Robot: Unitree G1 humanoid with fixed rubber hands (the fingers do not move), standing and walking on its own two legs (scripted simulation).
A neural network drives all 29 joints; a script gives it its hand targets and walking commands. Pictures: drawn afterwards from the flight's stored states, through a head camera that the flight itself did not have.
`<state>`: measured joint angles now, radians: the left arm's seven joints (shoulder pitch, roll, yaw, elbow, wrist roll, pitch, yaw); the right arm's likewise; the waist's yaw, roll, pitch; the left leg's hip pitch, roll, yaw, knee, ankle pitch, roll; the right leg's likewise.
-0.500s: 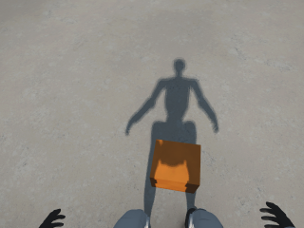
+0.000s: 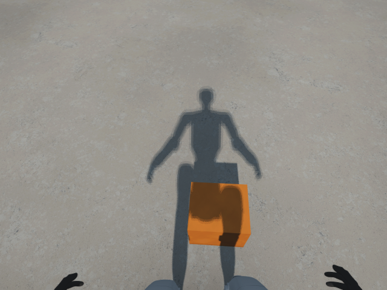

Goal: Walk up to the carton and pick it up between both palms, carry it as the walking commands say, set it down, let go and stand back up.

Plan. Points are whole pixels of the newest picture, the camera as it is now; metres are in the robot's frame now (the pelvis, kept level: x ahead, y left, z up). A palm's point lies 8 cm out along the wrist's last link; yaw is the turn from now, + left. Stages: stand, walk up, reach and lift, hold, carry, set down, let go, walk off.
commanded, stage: walk up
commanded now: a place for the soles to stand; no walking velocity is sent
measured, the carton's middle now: (217, 215) +0.48 -0.06 -0.64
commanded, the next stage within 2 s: none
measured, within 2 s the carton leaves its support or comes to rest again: neither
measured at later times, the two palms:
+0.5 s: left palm (69, 275) +0.14 +0.29 -0.08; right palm out of the picture +0.09 -0.32 -0.09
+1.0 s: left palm (73, 276) +0.14 +0.29 -0.09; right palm out of the picture +0.07 -0.33 -0.09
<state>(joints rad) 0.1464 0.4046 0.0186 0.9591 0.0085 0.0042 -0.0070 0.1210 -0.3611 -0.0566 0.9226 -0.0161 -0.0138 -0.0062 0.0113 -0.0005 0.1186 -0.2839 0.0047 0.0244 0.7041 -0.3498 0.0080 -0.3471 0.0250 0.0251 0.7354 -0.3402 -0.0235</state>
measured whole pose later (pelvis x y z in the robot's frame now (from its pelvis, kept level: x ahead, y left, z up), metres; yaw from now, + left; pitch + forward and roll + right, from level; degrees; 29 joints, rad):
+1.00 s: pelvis +0.01 -0.01 +0.02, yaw -8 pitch -2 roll +1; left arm 0.13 0.39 0.01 1.00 0.02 0.00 -0.01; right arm 0.08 -0.38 -0.05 1.03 -0.01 -0.01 0.00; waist -0.01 0.00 0.07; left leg -0.16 0.07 0.15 0.54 -0.33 -0.01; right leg -0.28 0.08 0.12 0.57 -0.24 -0.03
